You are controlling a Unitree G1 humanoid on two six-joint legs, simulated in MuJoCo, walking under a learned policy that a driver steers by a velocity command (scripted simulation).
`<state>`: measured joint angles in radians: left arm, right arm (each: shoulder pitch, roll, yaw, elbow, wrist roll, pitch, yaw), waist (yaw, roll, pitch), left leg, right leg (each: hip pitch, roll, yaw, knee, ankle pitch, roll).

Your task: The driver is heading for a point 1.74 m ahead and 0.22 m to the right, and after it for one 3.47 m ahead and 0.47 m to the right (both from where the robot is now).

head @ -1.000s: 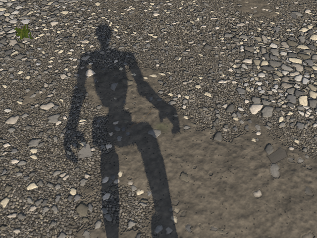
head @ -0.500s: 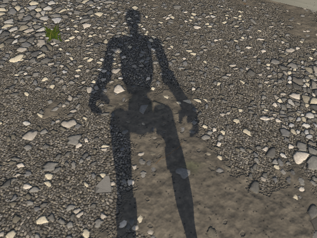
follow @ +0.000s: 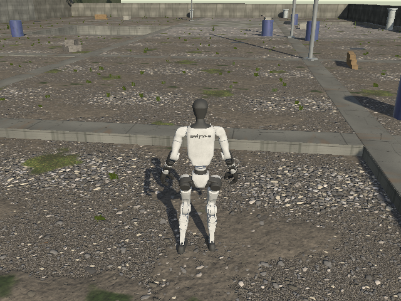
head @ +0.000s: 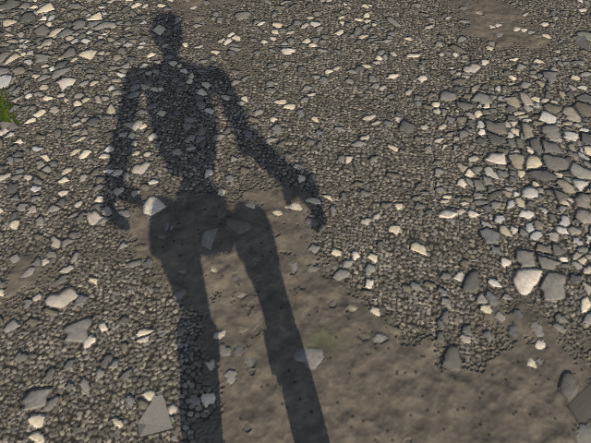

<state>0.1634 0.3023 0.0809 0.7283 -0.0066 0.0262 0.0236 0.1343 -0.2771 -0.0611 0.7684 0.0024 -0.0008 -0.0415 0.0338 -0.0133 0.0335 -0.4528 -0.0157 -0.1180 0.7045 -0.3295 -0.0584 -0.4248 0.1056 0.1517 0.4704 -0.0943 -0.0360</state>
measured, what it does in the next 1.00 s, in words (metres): steps on the spot, turning right: left foot, then right foot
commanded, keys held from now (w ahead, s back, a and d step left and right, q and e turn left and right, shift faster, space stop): e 0.50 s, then no key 0.20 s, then q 0.30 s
